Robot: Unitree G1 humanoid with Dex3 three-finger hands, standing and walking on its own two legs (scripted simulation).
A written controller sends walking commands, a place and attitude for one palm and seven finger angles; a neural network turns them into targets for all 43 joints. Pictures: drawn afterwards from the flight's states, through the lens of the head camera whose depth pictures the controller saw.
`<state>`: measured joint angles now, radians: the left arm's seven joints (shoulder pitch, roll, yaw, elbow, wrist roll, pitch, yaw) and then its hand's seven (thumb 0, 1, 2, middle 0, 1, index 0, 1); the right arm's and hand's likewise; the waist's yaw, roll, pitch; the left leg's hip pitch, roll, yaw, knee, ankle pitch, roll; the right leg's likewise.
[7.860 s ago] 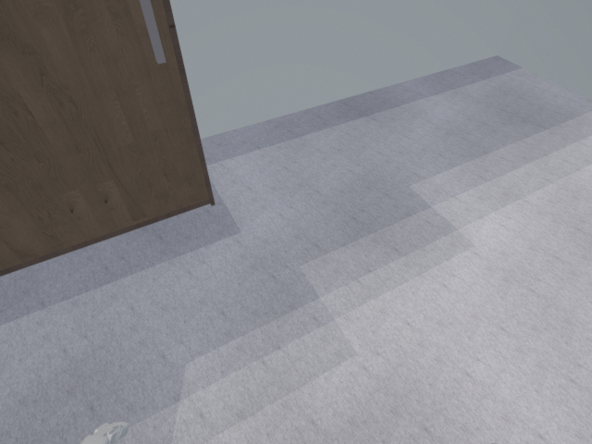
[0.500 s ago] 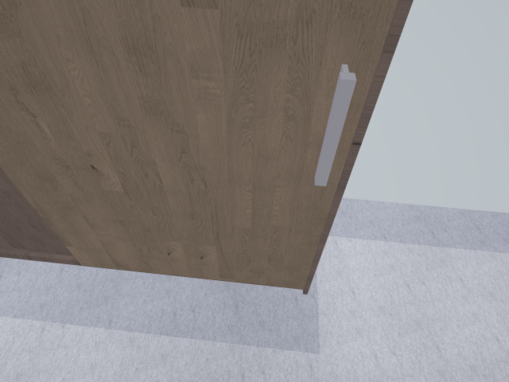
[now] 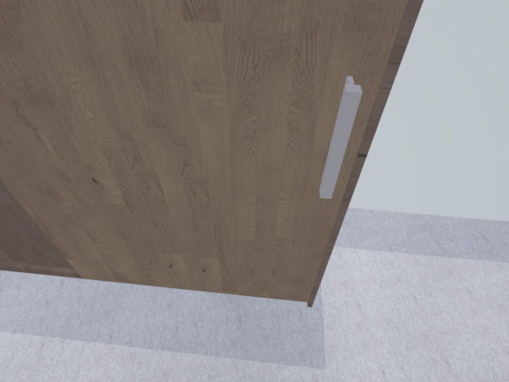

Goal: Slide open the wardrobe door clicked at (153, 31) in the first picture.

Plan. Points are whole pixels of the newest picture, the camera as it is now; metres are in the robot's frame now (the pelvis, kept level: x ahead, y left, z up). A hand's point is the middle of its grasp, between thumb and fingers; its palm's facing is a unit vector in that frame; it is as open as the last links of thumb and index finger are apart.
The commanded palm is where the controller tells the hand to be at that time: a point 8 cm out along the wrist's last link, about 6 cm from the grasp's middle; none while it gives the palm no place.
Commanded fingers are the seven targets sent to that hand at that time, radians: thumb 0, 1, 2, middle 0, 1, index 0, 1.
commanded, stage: shuffle to correct the standing spot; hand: right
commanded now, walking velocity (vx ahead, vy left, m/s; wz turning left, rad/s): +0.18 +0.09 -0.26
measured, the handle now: (336, 142) +0.54 -0.13 +0.10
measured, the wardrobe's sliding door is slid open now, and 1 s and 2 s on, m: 0.00 0.00 0.00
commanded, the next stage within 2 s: come to a stop and stand still in 0.16 s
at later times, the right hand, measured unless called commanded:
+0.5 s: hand out of the picture +0.09 -0.15 -0.18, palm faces +0.09 +0.99 -0.15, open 7.3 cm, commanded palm none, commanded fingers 0.00 -0.90 -0.90 0.20 0.30 0.20 0.30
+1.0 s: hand out of the picture +0.14 -0.15 -0.17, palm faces +0.14 +0.97 -0.21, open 7.3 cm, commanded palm none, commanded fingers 0.00 -0.90 -0.90 0.20 0.30 0.20 0.30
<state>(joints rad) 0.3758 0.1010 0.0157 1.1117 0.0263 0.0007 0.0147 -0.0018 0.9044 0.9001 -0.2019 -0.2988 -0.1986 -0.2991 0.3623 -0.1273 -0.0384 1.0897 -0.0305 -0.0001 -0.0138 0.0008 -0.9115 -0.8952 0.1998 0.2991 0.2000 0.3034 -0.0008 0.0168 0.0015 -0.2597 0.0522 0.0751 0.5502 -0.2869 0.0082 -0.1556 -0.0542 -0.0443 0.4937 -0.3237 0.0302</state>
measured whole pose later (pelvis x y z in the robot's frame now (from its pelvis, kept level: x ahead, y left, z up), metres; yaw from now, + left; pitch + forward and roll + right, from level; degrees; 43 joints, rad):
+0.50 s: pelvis +0.11 +0.01 +0.01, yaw -3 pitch +0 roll +1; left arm 0.30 0.09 0.00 1.09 0.02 -0.03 0.05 0.01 0.92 0.90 -0.20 -0.30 -0.20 -0.30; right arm 0.28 -0.13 -0.04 1.09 -0.03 0.02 -0.04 0.02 -0.94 -0.90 0.20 0.30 0.20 0.30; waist 0.00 0.04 0.08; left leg -0.39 0.06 0.08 0.76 -0.36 -0.01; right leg -0.12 -0.04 -0.12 0.44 -0.32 -0.02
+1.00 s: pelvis +0.08 +0.04 +0.00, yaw -4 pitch -1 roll -2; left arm 0.15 0.19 0.06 1.00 0.02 0.05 0.00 0.00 0.91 0.90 -0.20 -0.30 -0.20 -0.30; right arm 0.19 -0.18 -0.05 0.96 -0.04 0.02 -0.03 0.00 -0.92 -0.89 0.20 0.30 0.21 0.30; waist -0.04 0.05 0.07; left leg -0.37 0.06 0.11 0.50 -0.13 0.04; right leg -0.31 0.00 -0.03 0.78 -0.44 0.03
